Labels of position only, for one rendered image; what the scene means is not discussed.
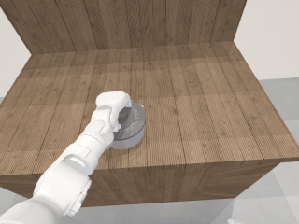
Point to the robot left upper arm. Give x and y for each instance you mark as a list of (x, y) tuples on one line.
[(62, 193)]

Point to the knob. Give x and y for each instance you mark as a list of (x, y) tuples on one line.
[(123, 115)]

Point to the lid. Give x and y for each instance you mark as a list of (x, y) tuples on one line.
[(134, 123)]

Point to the robot left hand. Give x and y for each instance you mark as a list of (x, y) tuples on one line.
[(119, 99)]

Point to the table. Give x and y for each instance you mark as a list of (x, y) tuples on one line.
[(210, 131)]

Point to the robot left forearm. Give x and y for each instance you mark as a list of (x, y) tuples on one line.
[(90, 145)]

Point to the pot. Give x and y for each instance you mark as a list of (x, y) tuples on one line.
[(125, 144)]

